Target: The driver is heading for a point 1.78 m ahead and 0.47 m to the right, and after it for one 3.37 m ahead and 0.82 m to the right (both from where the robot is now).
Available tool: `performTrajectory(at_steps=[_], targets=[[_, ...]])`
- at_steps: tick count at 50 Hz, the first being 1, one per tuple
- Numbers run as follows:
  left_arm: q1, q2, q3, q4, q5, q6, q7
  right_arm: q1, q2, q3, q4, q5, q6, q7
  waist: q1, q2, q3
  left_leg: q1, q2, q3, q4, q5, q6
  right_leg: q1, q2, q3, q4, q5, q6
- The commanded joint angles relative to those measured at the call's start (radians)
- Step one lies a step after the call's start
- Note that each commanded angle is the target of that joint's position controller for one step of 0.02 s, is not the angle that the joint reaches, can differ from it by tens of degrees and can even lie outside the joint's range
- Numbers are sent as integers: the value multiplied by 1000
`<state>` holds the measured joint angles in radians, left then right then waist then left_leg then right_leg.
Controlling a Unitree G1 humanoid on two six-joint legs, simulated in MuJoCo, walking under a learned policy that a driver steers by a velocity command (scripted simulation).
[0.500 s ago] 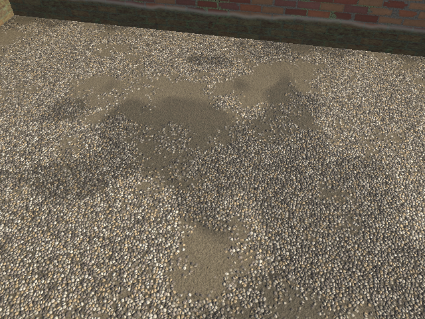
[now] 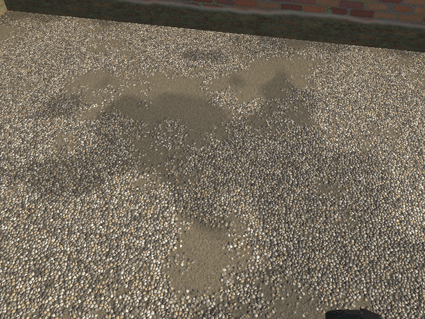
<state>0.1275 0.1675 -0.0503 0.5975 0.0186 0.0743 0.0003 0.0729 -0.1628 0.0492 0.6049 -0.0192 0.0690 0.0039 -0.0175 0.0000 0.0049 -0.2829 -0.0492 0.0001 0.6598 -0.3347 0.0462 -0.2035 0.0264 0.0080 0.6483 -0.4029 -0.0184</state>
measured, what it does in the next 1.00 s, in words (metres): stands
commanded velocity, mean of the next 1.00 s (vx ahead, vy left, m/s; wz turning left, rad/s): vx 0.50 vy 0.00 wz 0.00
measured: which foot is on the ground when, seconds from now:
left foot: down 0.00-1.00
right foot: down 0.00-1.00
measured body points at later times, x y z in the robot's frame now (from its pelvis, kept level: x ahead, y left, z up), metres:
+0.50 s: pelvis +0.00 +0.01 +0.00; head -0.01 +0.01 +0.45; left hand +0.21 +0.20 -0.08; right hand +0.21 -0.19 -0.07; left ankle +0.01 +0.09 -0.72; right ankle -0.03 -0.11 -0.72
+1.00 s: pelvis +0.00 +0.01 +0.00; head -0.01 +0.01 +0.45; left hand +0.21 +0.20 -0.08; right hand +0.21 -0.19 -0.07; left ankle +0.01 +0.09 -0.72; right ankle -0.03 -0.11 -0.72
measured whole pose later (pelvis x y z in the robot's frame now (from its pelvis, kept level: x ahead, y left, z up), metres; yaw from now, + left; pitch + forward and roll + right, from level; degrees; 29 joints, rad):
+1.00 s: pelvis +0.00 +0.01 +0.00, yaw -1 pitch -2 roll +0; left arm 0.11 0.15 -0.05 0.60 0.02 0.07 0.00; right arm 0.10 -0.15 0.06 0.58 -0.01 0.06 0.01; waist -0.02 0.00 -0.01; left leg -0.30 -0.05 0.02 0.68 -0.35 0.06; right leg -0.22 0.02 0.03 0.66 -0.42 0.00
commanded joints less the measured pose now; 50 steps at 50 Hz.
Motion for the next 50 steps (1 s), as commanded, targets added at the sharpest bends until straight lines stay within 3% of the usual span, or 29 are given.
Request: performTrajectory(at_steps=[1, 3, 5, 6, 9, 11, 12, 14, 16, 18, 20, 21, 23, 25, 27, 29, 30, 32, 34, 35, 37, 39, 40, 42, 44, 45, 47, 49, 50], targets=[[-73, 55, 17, -87, 3, -22, 3, -90, -73, -20, -90, 9, -17, -10, 10, 10, -73, 1, 69, -94, -138, 126, 13, 16, -31, 48, -97, 120, -8], [-124, 72, 18, -109, -2, -14, 1, -139, -70, -18, -116, 3, -17, 4, -9, 7, -10, -24, 74, -61, -94, 286, 13, -23, -52, 70, -86, 292, -8], [-105, 78, 25, -103, 3, -10, 1, -94, -64, -19, -102, -10, -23, 9, -16, -2, -80, 1, 70, -51, -79, 322, 12, 9, -58, 73, -70, 331, -9], [-56, 62, 24, -82, 5, -20, 4, -50, -66, -18, -84, 4, -25, -7, 6, 0, -156, 34, 71, -87, -125, 155, 14, 56, -35, 49, -81, 137, -6], [-132, 68, 18, -110, -1, -14, 1, -141, -68, -16, -121, 6, -18, 4, -8, 10, -9, -33, 78, -65, -98, 285, 15, -22, -48, 66, -80, 279, -4], [-110, 74, 25, -104, 4, -9, 1, -92, -62, -17, -107, -9, -24, 10, -15, 0, -80, -5, 73, -53, -81, 319, 14, 9, -55, 71, -65, 320, -6], [-60, 58, 24, -83, 6, -20, 4, -47, -65, -17, -89, 4, -26, -6, 6, 2, -157, 28, 74, -90, -128, 150, 16, 57, -34, 48, -75, 126, -4], [-134, 63, 19, -111, 1, -14, 2, -136, -66, -16, -122, 5, -22, 5, -7, 10, -20, -29, 79, -66, -98, 288, 17, -19, -48, 65, -77, 274, -2], [-72, 58, 25, -84, 5, -19, 3, -53, -65, -15, -95, 6, -24, -5, 5, 3, -135, 14, 79, -94, -133, 144, 18, 47, -30, 47, -71, 114, -3], [-135, 59, 17, -111, 2, -14, 1, -132, -64, -14, -126, 4, -22, 6, -8, 14, -20, -35, 79, -66, -99, 281, 18, -19, -48, 66, -74, 274, -1], [-120, 70, 26, -106, 5, -10, 2, -89, -59, -14, -114, -8, -28, 11, -16, -3, -83, -8, 77, -55, -83, 317, 16, 8, -52, 69, -59, 304, -3], [-69, 53, 24, -84, 6, -20, 4, -44, -62, -14, -95, 6, -28, -5, 5, 4, -155, 20, 80, -93, -131, 143, 19, 53, -31, 47, -68, 113, -1], [-141, 58, 18, -112, 1, -14, 3, -133, -63, -13, -130, 6, -24, 6, -8, 11, -20, -36, 82, -68, -100, 281, 19, -22, -46, 64, -71, 265, 1], [-77, 54, 25, -84, 6, -20, 3, -48, -61, -13, -101, 6, -26, -4, 4, 5, -138, 10, 82, -96, -135, 135, 20, 46, -29, 48, -66, 106, 0], [-140, 56, 17, -111, 3, -15, 2, -129, -60, -12, -133, 5, -25, 7, -9, 14, -20, -39, 81, -67, -100, 275, 19, -22, -47, 66, -69, 269, 1], [-123, 67, 26, -106, 6, -11, 2, -85, -55, -12, -120, -7, -30, 11, -17, -2, -85, -11, 79, -55, -83, 314, 18, 6, -51, 70, -55, 299, -1], [-71, 50, 24, -83, 6, -21, 5, -39, -59, -13, -100, 6, -31, -5, 4, 4, -158, 18, 82, -93, -131, 138, 20, 52, -30, 48, -64, 109, 1], [-144, 55, 18, -111, 2, -15, 3, -129, -59, -11, -135, 6, -26, 6, -9, 12, -21, -38, 84, -67, -99, 279, 20, -24, -45, 65, -67, 263, 2], [-126, 64, 25, -106, 6, -10, 3, -85, -53, -11, -122, -7, -31, 11, -17, 1, -84, -13, 81, -55, -83, 314, 19, 4, -49, 69, -52, 294, 1], [-72, 48, 24, -83, 6, -20, 5, -38, -57, -12, -103, 7, -31, -4, 4, 8, -158, 15, 84, -94, -131, 137, 21, 50, -29, 48, -60, 104, 3], [-144, 53, 18, -111, 3, -15, 3, -127, -57, -10, -137, 6, -27, 6, -8, 14, -21, -41, 85, -68, -100, 277, 21, -25, -43, 64, -64, 259, 4], [-126, 62, 25, -106, 7, -11, 3, -83, -51, -10, -125, -6, -32, 12, -17, 1, -85, -15, 82, -56, -82, 312, 20, 2, -48, 69, -49, 290, 2], [-72, 47, 24, -83, 7, -20, 5, -35, -56, -11, -105, 7, -32, -4, 4, 9, -158, 12, 86, -94, -132, 133, 22, 49, -28, 48, -58, 101, 4], [-146, 52, 18, -111, 3, -15, 3, -125, -56, -10, -140, 7, -28, 6, -8, 13, -21, -43, 86, -69, -100, 274, 22, -27, -43, 65, -62, 257, 5], [-127, 61, 25, -106, 7, -11, 3, -81, -50, -10, -127, -6, -33, 12, -17, 1, -85, -17, 83, -55, -82, 310, 21, 1, -48, 70, -47, 288, 3], [-73, 46, 24, -82, 7, -21, 5, -33, -55, -10, -107, 7, -33, -4, 4, 9, -158, 10, 87, -94, -132, 130, 23, 47, -28, 49, -56, 99, 4], [-146, 51, 18, -111, 4, -16, 4, -123, -55, -9, -142, 7, -29, 6, -9, 13, -21, -46, 87, -68, -100, 271, 22, -28, -42, 65, -60, 255, 5], [-78, 48, 24, -82, 7, -21, 5, -35, -55, -10, -111, 7, -31, -4, 3, 8, -141, 1, 89, -96, -134, 123, 24, 40, -26, 51, -55, 97, 4], [-90, 37, 17, -87, 7, -23, 4, -67, -61, -10, -119, 13, -27, -7, 8, 25, -75, -31, 90, -107, -152, 89, 24, 11, -23, 47, -63, 89, 5]])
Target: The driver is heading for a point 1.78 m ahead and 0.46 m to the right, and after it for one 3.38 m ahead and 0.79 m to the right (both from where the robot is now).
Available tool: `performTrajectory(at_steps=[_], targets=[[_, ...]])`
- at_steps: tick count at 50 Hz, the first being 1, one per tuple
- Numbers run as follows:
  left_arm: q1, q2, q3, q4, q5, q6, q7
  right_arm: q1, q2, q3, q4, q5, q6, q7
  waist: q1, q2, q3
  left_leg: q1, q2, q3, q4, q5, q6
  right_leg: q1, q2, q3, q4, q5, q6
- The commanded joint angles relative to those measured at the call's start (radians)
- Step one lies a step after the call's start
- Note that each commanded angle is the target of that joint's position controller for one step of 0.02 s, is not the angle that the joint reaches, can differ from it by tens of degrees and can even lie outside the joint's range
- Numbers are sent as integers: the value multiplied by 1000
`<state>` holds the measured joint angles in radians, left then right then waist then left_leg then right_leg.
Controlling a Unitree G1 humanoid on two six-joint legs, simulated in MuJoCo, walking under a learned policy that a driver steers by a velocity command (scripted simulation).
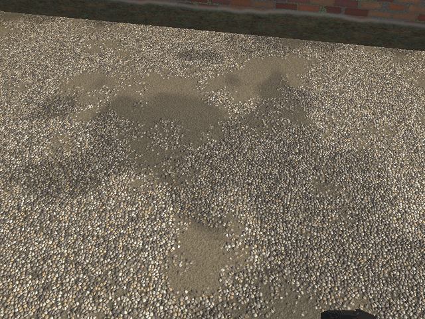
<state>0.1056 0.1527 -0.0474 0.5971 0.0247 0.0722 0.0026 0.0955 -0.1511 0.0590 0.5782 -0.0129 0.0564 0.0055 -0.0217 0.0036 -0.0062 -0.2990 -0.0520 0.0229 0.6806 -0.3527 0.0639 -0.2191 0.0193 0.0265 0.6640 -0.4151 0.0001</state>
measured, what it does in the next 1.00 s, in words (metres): stands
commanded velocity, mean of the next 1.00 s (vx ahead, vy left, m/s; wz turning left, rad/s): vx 0.50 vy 0.00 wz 0.00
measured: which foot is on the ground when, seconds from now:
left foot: down 0.00-1.00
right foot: down 0.00-1.00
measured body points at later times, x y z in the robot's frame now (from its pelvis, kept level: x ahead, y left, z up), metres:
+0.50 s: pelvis +0.00 +0.00 +0.00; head -0.01 +0.00 +0.45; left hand +0.20 +0.19 -0.08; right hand +0.20 -0.19 -0.07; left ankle +0.01 +0.08 -0.72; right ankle -0.03 -0.12 -0.72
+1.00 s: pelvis +0.00 +0.00 +0.00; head -0.01 +0.00 +0.45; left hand +0.20 +0.19 -0.08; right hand +0.20 -0.20 -0.07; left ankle +0.01 +0.08 -0.72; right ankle -0.04 -0.12 -0.72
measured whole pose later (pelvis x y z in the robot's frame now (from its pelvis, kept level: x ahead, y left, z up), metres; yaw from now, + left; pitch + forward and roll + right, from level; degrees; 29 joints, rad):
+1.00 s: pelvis +0.00 +0.00 +0.00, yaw +0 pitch -1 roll -1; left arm 0.11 0.15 -0.05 0.60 0.03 0.07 0.01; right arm 0.11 -0.15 0.06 0.57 -0.02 0.05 0.01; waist -0.02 0.01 -0.01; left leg -0.31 -0.05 0.03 0.70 -0.36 0.07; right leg -0.23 0.02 0.03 0.68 -0.42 0.00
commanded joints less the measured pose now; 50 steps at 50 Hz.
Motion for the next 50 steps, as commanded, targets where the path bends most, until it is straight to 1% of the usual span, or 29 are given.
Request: performTrajectory(at_steps=[1, 3, 4, 6, 8, 9, 11, 13, 14, 16, 18, 19, 22, 25, 26, 29, 32, 33, 35, 36, 38, 39, 41, 43, 44, 46, 47, 49, 50], targets=[[-121, 65, 14, -109, -2, -14, 1, -141, -65, -18, -117, -1, -17, 5, -6, 10, -9, -32, 89, -89, -119, 286, 5, -13, -37, 49, -76, 275, -14], [-103, 76, 22, -104, 2, -10, 2, -96, -60, -19, -103, -14, -22, 10, -14, -5, -76, -1, 86, -76, -99, 326, 3, 15, -41, 54, -61, 306, -16], [-49, 61, 20, -80, 0, -20, 4, -48, -65, -19, -82, 0, -22, -6, 7, 3, -150, 28, 90, -114, -148, 148, 5, 63, -21, 33, -70, 116, -15], [-123, 65, 14, -110, -2, -14, 3, -141, -65, -18, -117, 0, -18, 4, -5, 8, -10, -29, 90, -88, -116, 292, 5, -15, -35, 48, -74, 273, -13], [-104, 74, 21, -104, 2, -9, 2, -96, -58, -18, -104, -13, -22, 9, -14, -2, -75, -3, 88, -75, -98, 329, 4, 13, -39, 53, -58, 304, -15], [-49, 59, 20, -80, 1, -19, 4, -47, -64, -19, -83, 0, -22, -6, 7, 7, -150, 25, 92, -114, -148, 149, 6, 61, -20, 33, -66, 114, -13], [-123, 64, 14, -110, -2, -14, 2, -139, -63, -17, -118, 0, -18, 4, -5, 11, -11, -32, 92, -89, -116, 292, 6, -16, -34, 48, -71, 270, -12], [-103, 74, 21, -104, 2, -9, 2, -94, -58, -17, -105, -13, -23, 9, -13, -1, -76, -5, 89, -75, -97, 329, 5, 12, -38, 53, -56, 302, -14], [-48, 58, 20, -80, 1, -19, 5, -45, -63, -18, -84, 1, -23, -7, 7, 7, -150, 23, 94, -114, -147, 147, 7, 60, -19, 33, -64, 112, -13], [-124, 63, 14, -110, -1, -14, 3, -138, -63, -17, -119, 0, -19, 4, -5, 11, -10, -34, 93, -89, -116, 290, 7, -17, -33, 48, -69, 269, -12], [-104, 73, 21, -104, 3, -9, 2, -92, -57, -17, -106, -13, -23, 9, -13, -2, -76, -7, 90, -75, -96, 326, 5, 11, -38, 53, -55, 300, -14], [-49, 58, 20, -80, 1, -19, 5, -42, -62, -18, -85, 0, -23, -7, 7, 7, -150, 21, 95, -114, -147, 144, 7, 58, -19, 34, -63, 110, -12], [-127, 65, 14, -109, -2, -15, 2, -137, -62, -16, -123, 2, -17, 3, -6, 8, 3, -45, 94, -90, -118, 280, 7, -22, -32, 49, -67, 270, -12], [-94, 71, 21, -102, 4, -11, 4, -81, -56, -17, -104, -16, -27, 9, -14, -3, -95, 4, 87, -70, -89, 329, 4, 17, -42, 58, -55, 317, -15], [-44, 58, 20, -77, 0, -22, 7, -35, -60, -18, -83, 0, -28, -8, 6, 0, -170, 35, 93, -109, -139, 150, 7, 65, -20, 36, -63, 116, -14], [-129, 64, 13, -110, -2, -14, 3, -136, -61, -15, -124, 3, -17, 3, -6, 9, 4, -46, 95, -88, -116, 283, 7, -25, -31, 50, -66, 271, -12], [-93, 71, 20, -102, 4, -10, 4, -79, -54, -17, -104, -16, -28, 9, -14, 0, -96, 3, 88, -69, -87, 330, 5, 16, -41, 58, -52, 316, -15], [-42, 58, 20, -77, 1, -22, 7, -32, -60, -18, -83, 0, -28, -8, 6, 2, -171, 34, 95, -108, -138, 150, 8, 64, -19, 36, -61, 114, -13], [-77, 49, 13, -84, 0, -24, 5, -89, -69, -19, -103, 10, -17, -13, 12, 22, -49, -26, 104, -133, -173, 93, 11, 12, -11, 33, -72, 90, -13], [-128, 63, 13, -110, -2, -14, 3, -134, -60, -15, -125, 3, -17, 2, -6, 9, 5, -48, 97, -87, -115, 283, 8, -26, -30, 50, -63, 270, -12], [-98, 71, 19, -102, 4, -9, 3, -83, -53, -15, -108, -15, -24, 8, -15, 0, -75, -11, 90, -70, -90, 322, 6, 5, -39, 59, -51, 312, -15], [-41, 58, 19, -77, 1, -21, 6, -29, -59, -17, -86, -2, -26, -8, 6, 5, -158, 24, 94, -107, -139, 143, 7, 58, -19, 39, -60, 119, -14], [-122, 63, 13, -109, -1, -15, 5, -127, -60, -16, -122, -1, -22, 2, -6, 8, -10, -36, 94, -83, -108, 290, 7, -24, -32, 53, -65, 276, -13], [-102, 72, 20, -103, 3, -10, 4, -83, -54, -16, -108, -14, -25, 8, -15, -3, -76, -9, 91, -69, -88, 327, 5, 4, -37, 57, -49, 307, -15], [-46, 57, 18, -79, 1, -19, 6, -31, -59, -16, -87, 0, -25, -8, 6, 6, -151, 18, 97, -107, -140, 144, 7, 53, -17, 38, -57, 114, -13], [-73, 48, 12, -84, 1, -24, 5, -83, -68, -18, -103, 8, -18, -14, 12, 24, -53, -26, 104, -131, -171, 91, 11, 11, -10, 35, -69, 92, -14], [-125, 64, 12, -109, -1, -15, 3, -129, -59, -14, -125, 2, -19, 2, -7, 9, 3, -48, 97, -85, -112, 282, 8, -28, -30, 52, -61, 273, -12], [-96, 72, 19, -102, 4, -10, 4, -78, -53, -15, -109, -16, -25, 7, -15, -2, -76, -11, 90, -68, -86, 322, 6, 3, -38, 61, -49, 316, -15], [-40, 58, 19, -77, 1, -21, 7, -25, -59, -17, -86, -2, -27, -9, 5, 3, -158, 24, 95, -104, -136, 143, 7, 56, -19, 41, -58, 122, -14]])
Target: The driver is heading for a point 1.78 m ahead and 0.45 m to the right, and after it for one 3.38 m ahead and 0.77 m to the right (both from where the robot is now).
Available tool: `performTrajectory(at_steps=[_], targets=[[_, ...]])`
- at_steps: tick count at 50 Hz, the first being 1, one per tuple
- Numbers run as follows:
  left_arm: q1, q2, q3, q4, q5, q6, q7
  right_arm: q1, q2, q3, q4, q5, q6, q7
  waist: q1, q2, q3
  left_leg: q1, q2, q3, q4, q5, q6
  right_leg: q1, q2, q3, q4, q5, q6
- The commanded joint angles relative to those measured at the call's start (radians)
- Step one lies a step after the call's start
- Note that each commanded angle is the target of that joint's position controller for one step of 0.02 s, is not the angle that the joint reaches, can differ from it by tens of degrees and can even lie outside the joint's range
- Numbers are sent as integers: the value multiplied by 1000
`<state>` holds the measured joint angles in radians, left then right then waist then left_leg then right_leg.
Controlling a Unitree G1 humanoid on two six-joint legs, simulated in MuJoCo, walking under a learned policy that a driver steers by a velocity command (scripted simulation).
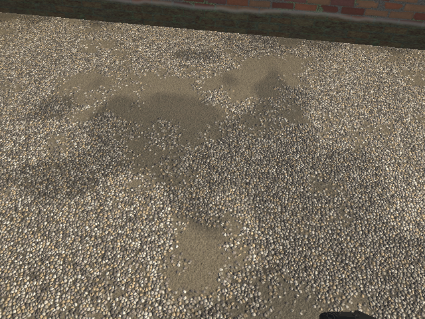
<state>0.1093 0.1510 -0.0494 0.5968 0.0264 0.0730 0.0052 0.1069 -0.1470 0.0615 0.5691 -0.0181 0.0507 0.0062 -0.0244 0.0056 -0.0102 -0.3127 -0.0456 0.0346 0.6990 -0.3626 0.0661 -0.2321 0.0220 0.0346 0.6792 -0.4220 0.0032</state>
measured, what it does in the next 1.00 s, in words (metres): stands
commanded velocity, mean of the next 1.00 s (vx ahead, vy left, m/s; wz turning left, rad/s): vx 0.50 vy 0.00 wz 0.00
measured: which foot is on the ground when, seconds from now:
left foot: down 0.00-1.00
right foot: down 0.00-1.00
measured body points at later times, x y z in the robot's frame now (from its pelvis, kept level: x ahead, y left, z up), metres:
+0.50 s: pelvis +0.00 +0.00 +0.00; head -0.01 +0.00 +0.45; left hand +0.20 +0.19 -0.08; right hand +0.20 -0.19 -0.07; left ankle +0.01 +0.08 -0.72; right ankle -0.03 -0.13 -0.72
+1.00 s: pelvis +0.00 +0.00 +0.00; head -0.01 +0.00 +0.45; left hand +0.21 +0.19 -0.08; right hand +0.20 -0.19 -0.07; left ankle +0.01 +0.08 -0.72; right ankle -0.03 -0.13 -0.72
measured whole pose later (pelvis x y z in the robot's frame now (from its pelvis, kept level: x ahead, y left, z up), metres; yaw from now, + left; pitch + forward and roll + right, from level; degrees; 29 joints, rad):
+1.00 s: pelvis +0.00 +0.00 +0.00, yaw -1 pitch -1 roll +0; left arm 0.10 0.15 -0.05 0.59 0.03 0.08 0.00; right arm 0.12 -0.14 0.07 0.57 -0.02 0.05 0.01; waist -0.02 0.01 -0.02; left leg -0.31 -0.03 0.05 0.69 -0.36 0.06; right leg -0.23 0.03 0.05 0.67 -0.42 0.00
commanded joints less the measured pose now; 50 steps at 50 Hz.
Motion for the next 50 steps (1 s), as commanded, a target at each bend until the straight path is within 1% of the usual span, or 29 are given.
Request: performTrajectory(at_steps=[1, 2, 5, 7, 8, 10, 11, 13, 15, 16, 17, 19, 21, 23, 24, 26, 28, 30, 32, 33, 35, 38, 40, 42, 44, 46, 47, 49, 50], targets=[[-64, 50, 14, -82, -1, -25, 3, -76, -69, -20, -87, 11, -18, -13, 14, 16, -79, 5, 92, -130, -174, 121, 7, 36, -15, 28, -83, 110, -17], [-125, 64, 14, -109, -2, -16, 2, -135, -63, -18, -113, 4, -17, 0, -4, 6, -6, -23, 88, -92, -123, 301, 5, -13, -34, 46, -78, 286, -16], [-48, 58, 20, -78, -1, -20, 4, -39, -62, -18, -78, 5, -20, -9, 9, 5, -148, 31, 92, -116, -155, 154, 5, 63, -19, 31, -70, 123, -16], [-75, 49, 14, -83, -1, -25, 2, -91, -71, -20, -95, 13, -13, -15, 14, 23, -49, -13, 99, -140, -187, 101, 9, 22, -12, 28, -82, 99, -17], [-128, 65, 14, -109, -3, -15, 1, -137, -62, -16, -117, 7, -14, 0, -4, 8, 7, -35, 92, -95, -128, 293, 6, -18, -31, 45, -74, 281, -15], [-105, 68, 19, -104, 5, -7, -2, -84, -45, -11, -97, -19, -20, 8, -12, 5, -76, 3, 87, -76, -108, 345, 5, 15, -38, 58, -63, 318, -18], [-48, 58, 19, -79, 3, -16, 1, -33, -52, -12, -74, -5, -21, -8, 10, 6, -155, 36, 92, -113, -160, 165, 7, 68, -18, 39, -74, 123, -16], [-128, 60, 13, -111, 2, -10, -1, -130, -54, -11, -110, -3, -17, 2, -2, 12, -9, -24, 92, -88, -130, 311, 6, -13, -31, 53, -78, 276, -15], [-56, 59, 19, -79, 2, -14, 0, -41, -56, -11, -77, -2, -19, -8, 12, 2, -129, 23, 96, -115, -167, 156, 8, 57, -15, 40, -76, 113, -16], [-69, 48, 13, -83, 3, -16, -1, -72, -61, -12, -85, 5, -15, -11, 17, 19, -62, -11, 97, -126, -187, 119, 8, 28, -11, 36, -86, 100, -15], [-125, 59, 12, -109, 2, -9, -2, -127, -52, -9, -110, -3, -17, 3, -1, 12, -7, -27, 92, -87, -132, 301, 6, -15, -31, 55, -81, 278, -15], [-54, 60, 19, -77, 2, -15, 1, -38, -54, -11, -76, -2, -21, -8, 12, -1, -132, 27, 95, -112, -167, 151, 8, 57, -16, 43, -79, 115, -17], [-126, 59, 12, -108, 2, -9, -1, -125, -51, -9, -109, -4, -19, 2, -1, 8, -8, -23, 92, -85, -131, 301, 6, -15, -32, 58, -83, 282, -16], [-108, 70, 20, -103, 4, -5, -1, -83, -45, -10, -94, -16, -24, 8, -8, -6, -77, 11, 90, -72, -111, 342, 4, 11, -36, 62, -70, 311, -18], [-52, 57, 19, -77, 1, -14, 3, -31, -51, -10, -73, -2, -24, -8, 13, -2, -149, 37, 95, -107, -163, 157, 7, 63, -17, 45, -80, 118, -16], [-130, 58, 13, -110, 1, -8, 0, -127, -49, -9, -108, -3, -20, 2, 0, 8, -8, -20, 94, -83, -131, 306, 6, -17, -30, 58, -83, 276, -16], [-58, 58, 19, -78, 2, -13, 2, -37, -51, -10, -76, -2, -21, -8, 13, 1, -130, 28, 98, -109, -167, 153, 8, 55, -14, 45, -80, 114, -17], [-128, 58, 12, -109, 2, -7, -1, -124, -48, -8, -108, -4, -20, 2, 0, 12, -9, -22, 94, -81, -131, 303, 6, -17, -30, 60, -83, 282, -16], [-109, 69, 20, -104, 5, -5, -1, -81, -43, -9, -94, -16, -25, 7, -7, -3, -78, 13, 93, -69, -110, 343, 4, 10, -34, 65, -69, 311, -18], [-53, 57, 19, -78, 1, -14, 3, -29, -50, -10, -72, -2, -25, -9, 13, 0, -150, 39, 97, -104, -162, 157, 7, 61, -16, 47, -80, 118, -16], [-132, 59, 13, -111, 1, -8, 0, -125, -49, -9, -107, -2, -21, 1, 1, 10, -8, -19, 96, -80, -130, 307, 5, -19, -29, 61, -83, 278, -16], [-55, 55, 18, -79, 1, -12, 2, -30, -49, -10, -72, -2, -25, -9, 14, 3, -148, 36, 99, -103, -163, 155, 7, 59, -14, 48, -79, 115, -16], [-133, 58, 13, -112, 1, -7, 0, -125, -48, -9, -107, -2, -21, 1, 2, 12, -9, -20, 98, -79, -131, 304, 5, -20, -27, 61, -82, 275, -15], [-61, 57, 19, -80, 1, -12, 2, -35, -50, -10, -75, -2, -22, -9, 13, 2, -130, 29, 101, -104, -166, 148, 7, 52, -12, 49, -79, 113, -17], [-131, 58, 12, -111, 2, -7, -1, -122, -48, -9, -108, -3, -21, 2, 1, 12, -8, -21, 96, -77, -130, 299, 5, -21, -29, 64, -82, 282, -16], [-112, 69, 19, -105, 4, -4, 0, -79, -43, -10, -94, -16, -26, 7, -7, -3, -78, 14, 95, -65, -108, 339, 3, 6, -33, 69, -69, 311, -19], [-56, 56, 18, -79, 1, -14, 3, -26, -49, -10, -72, -2, -26, -9, 13, -1, -150, 40, 100, -100, -161, 152, 6, 57, -14, 51, -80, 118, -17], [-135, 58, 12, -112, 1, -8, 0, -123, -48, -9, -107, -2, -22, 1, 1, 9, -8, -18, 98, -76, -128, 304, 5, -23, -27, 64, -82, 278, -16], [-123, 67, 18, -106, 4, -5, -1, -94, -42, -9, -99, -13, -24, 5, -7, -2, -61, 9, 98, -68, -114, 330, 5, -3, -32, 71, -73, 299, -20]])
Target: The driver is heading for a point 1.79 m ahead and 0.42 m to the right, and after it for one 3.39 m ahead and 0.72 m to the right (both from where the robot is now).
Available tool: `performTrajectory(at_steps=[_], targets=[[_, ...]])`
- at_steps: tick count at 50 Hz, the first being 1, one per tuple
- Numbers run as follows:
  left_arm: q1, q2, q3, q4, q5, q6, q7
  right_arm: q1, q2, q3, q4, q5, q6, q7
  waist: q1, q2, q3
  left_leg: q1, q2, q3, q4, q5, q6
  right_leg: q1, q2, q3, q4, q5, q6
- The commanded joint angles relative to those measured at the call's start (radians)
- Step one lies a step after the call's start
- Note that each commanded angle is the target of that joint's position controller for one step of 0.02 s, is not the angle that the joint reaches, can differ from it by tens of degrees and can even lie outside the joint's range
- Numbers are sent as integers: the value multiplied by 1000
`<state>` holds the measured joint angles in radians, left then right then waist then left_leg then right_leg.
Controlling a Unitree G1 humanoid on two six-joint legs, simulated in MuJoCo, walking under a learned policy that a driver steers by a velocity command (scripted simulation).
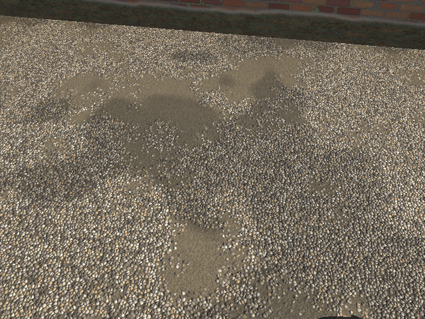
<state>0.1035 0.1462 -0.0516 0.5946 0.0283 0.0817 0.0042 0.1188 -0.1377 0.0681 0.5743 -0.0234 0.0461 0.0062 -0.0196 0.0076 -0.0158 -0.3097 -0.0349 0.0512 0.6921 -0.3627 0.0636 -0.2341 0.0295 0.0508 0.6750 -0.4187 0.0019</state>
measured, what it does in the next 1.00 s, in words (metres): stands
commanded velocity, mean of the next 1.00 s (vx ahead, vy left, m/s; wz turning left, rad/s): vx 0.50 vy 0.00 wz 0.00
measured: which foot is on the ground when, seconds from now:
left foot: down 0.00-1.00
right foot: down 0.00-1.00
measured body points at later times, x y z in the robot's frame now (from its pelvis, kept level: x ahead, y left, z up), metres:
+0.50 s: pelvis +0.00 +0.00 +0.00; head -0.01 +0.00 +0.45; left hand +0.21 +0.19 -0.08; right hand +0.20 -0.19 -0.07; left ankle +0.01 +0.08 -0.72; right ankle -0.03 -0.13 -0.72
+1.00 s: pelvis +0.00 +0.00 +0.00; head -0.01 +0.00 +0.45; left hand +0.21 +0.19 -0.08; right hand +0.19 -0.19 -0.08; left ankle +0.01 +0.08 -0.72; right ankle -0.03 -0.13 -0.72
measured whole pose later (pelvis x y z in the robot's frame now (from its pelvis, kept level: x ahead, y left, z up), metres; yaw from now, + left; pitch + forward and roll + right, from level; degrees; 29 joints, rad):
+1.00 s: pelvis +0.00 +0.00 +0.00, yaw -1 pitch -1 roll +0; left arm 0.10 0.15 -0.05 0.60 0.03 0.08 0.01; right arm 0.13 -0.14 0.07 0.57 -0.02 0.04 0.00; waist -0.02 0.01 -0.02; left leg -0.31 -0.03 0.06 0.70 -0.37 0.06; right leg -0.24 0.03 0.06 0.68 -0.42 0.00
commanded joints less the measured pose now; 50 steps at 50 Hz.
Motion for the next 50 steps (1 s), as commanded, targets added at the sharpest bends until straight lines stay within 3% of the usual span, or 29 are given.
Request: performTrajectory(at_steps=[1, 2, 5, 8, 9, 11, 12, 14, 15, 17, 19, 20, 22, 24, 25, 27, 28, 30, 31, 33, 36, 39, 42, 43, 45, 46, 48, 49, 50], targets=[[-109, 72, 21, -104, 2, -12, 0, -92, -51, -16, -99, -10, -21, 7, -12, -3, -71, 10, 86, -81, -101, 341, 6, 5, -38, 52, -64, 304, -17], [-51, 59, 20, -78, -1, -21, 4, -38, -57, -17, -78, 3, -21, -9, 9, 1, -143, 34, 91, -116, -155, 152, 9, 57, -20, 35, -74, 111, -14], [-133, 65, 14, -109, -2, -16, 0, -137, -57, -15, -116, 5, -14, 0, -4, 8, 10, -30, 90, -94, -126, 296, 8, -25, -33, 48, -76, 275, -15], [-100, 71, 21, -102, 3, -14, 2, -82, -51, -17, -96, -13, -24, 6, -12, -3, -90, 22, 84, -77, -96, 344, 5, 12, -41, 56, -64, 317, -17], [-48, 60, 21, -75, -2, -24, 6, -32, -57, -18, -75, 3, -25, -10, 8, -6, -162, 50, 90, -112, -148, 158, 9, 64, -21, 37, -75, 116, -16], [-82, 50, 14, -83, -1, -25, 4, -88, -66, -19, -93, 13, -14, -16, 14, 15, -42, -10, 97, -132, -183, 105, 12, 15, -13, 34, -86, 90, -15], [-135, 64, 14, -110, -2, -15, 1, -137, -56, -15, -116, 6, -14, 0, -4, 8, 12, -30, 91, -91, -124, 298, 8, -27, -32, 49, -75, 275, -15], [-106, 72, 20, -103, 3, -12, 0, -87, -50, -16, -100, -12, -20, 7, -12, 0, -69, 9, 86, -77, -99, 338, 6, 2, -39, 56, -63, 313, -17], [-47, 61, 20, -76, -1, -22, 4, -31, -57, -17, -77, 1, -22, -9, 8, -1, -149, 42, 90, -111, -151, 153, 8, 59, -20, 39, -75, 120, -16], [-129, 64, 14, -110, -1, -17, 2, -130, -57, -17, -112, 2, -18, 0, -4, 7, -4, -18, 90, -88, -118, 306, 7, -23, -33, 51, -76, 280, -16], [-109, 72, 21, -104, 2, -12, 1, -87, -51, -17, -99, -10, -21, 6, -12, -3, -71, 13, 88, -76, -97, 344, 5, 2, -37, 55, -61, 310, -17], [-52, 59, 20, -77, -1, -21, 5, -34, -57, -17, -78, 3, -21, -10, 8, 1, -143, 37, 93, -110, -151, 155, 8, 54, -18, 38, -72, 116, -15], [-130, 62, 14, -110, -1, -16, 2, -130, -56, -16, -113, 3, -18, 0, -3, 10, -4, -20, 91, -87, -119, 306, 8, -24, -31, 50, -74, 276, -14], [-110, 72, 21, -105, 3, -11, 1, -87, -50, -16, -99, -10, -22, 6, -11, -1, -72, 11, 90, -76, -98, 342, 6, 1, -35, 55, -60, 305, -17], [-53, 58, 20, -78, -1, -20, 5, -33, -57, -17, -78, 3, -21, -10, 9, 2, -144, 35, 95, -110, -152, 152, 9, 53, -17, 38, -71, 112, -14], [-80, 50, 14, -83, 0, -25, 3, -83, -65, -19, -94, 12, -15, -16, 14, 17, -45, -10, 100, -129, -183, 101, 12, 14, -11, 36, -84, 91, -15], [-135, 65, 14, -110, -2, -16, 1, -133, -57, -15, -117, 5, -15, 0, -4, 8, 10, -30, 93, -89, -123, 295, 8, -29, -30, 51, -73, 276, -14], [-107, 73, 20, -103, 3, -12, 1, -84, -50, -16, -100, -12, -22, 6, -12, -2, -70, 10, 88, -74, -97, 336, 6, -1, -37, 59, -62, 315, -18], [-49, 61, 20, -76, -1, -23, 5, -27, -56, -17, -78, 1, -23, -10, 7, -3, -150, 42, 93, -106, -149, 150, 8, 55, -19, 42, -73, 121, -16], [-132, 63, 14, -110, -1, -17, 2, -127, -57, -17, -113, 2, -19, -1, -4, 6, -4, -18, 92, -84, -116, 304, 7, -27, -31, 54, -75, 281, -16], [-53, 58, 19, -77, -2, -21, 5, -30, -56, -17, -79, 2, -22, -10, 8, 1, -144, 37, 95, -106, -150, 153, 8, 51, -16, 41, -71, 116, -15], [-134, 65, 14, -109, -1, -16, 1, -131, -56, -16, -117, 5, -15, -1, -4, 9, 9, -28, 94, -85, -121, 298, 8, -31, -29, 53, -72, 278, -15], [-102, 71, 20, -102, 3, -13, 2, -75, -50, -18, -96, -13, -25, 5, -12, -1, -92, 24, 89, -69, -90, 346, 5, 6, -37, 60, -60, 321, -17], [-50, 59, 20, -75, -2, -24, 7, -25, -56, -18, -76, 2, -26, -11, 7, -5, -164, 52, 95, -103, -144, 158, 8, 58, -17, 43, -71, 119, -16], [-85, 49, 14, -83, -2, -24, 4, -81, -65, -19, -94, 13, -15, -17, 13, 15, -42, -10, 102, -123, -180, 104, 12, 9, -10, 39, -82, 92, -15], [-137, 64, 14, -110, -2, -15, 1, -131, -56, -16, -117, 5, -15, -1, -4, 9, 11, -30, 95, -83, -121, 298, 8, -33, -28, 53, -71, 277, -14], [-108, 72, 19, -103, 3, -11, 1, -81, -49, -16, -100, -12, -21, 6, -12, 1, -70, 11, 91, -70, -94, 338, 6, -4, -35, 61, -59, 316, -17], [-49, 60, 20, -76, -1, -22, 5, -24, -56, -17, -79, 1, -23, -10, 7, -1, -151, 43, 95, -102, -147, 151, 8, 53, -16, 44, -71, 121, -15], [-70, 51, 14, -81, -1, -25, 5, -60, -62, -19, -87, 10, -20, -14, 12, 11, -75, 8, 98, -114, -167, 119, 10, 22, -11, 40, -81, 102, -15]])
